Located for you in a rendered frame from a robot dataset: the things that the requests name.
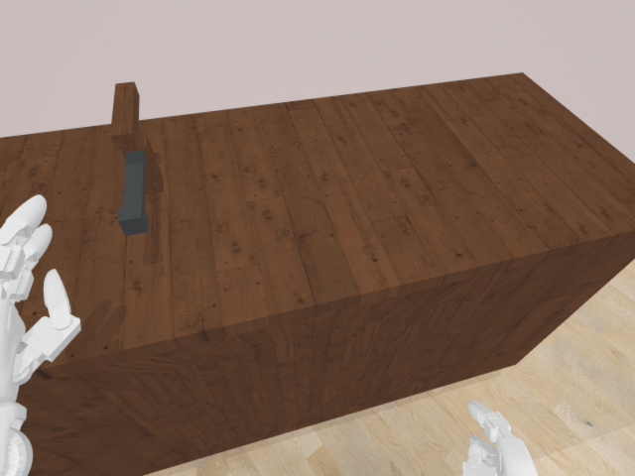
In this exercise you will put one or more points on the tap lever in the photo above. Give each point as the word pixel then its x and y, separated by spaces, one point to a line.
pixel 132 217

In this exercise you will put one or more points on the left robot hand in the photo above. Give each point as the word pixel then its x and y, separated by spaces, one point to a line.
pixel 22 244

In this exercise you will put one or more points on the right robot hand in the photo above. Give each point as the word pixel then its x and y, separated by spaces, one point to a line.
pixel 510 457

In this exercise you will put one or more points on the counter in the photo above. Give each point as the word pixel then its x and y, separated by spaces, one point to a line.
pixel 305 260

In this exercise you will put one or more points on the robot left forearm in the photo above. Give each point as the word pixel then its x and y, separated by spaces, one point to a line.
pixel 16 452

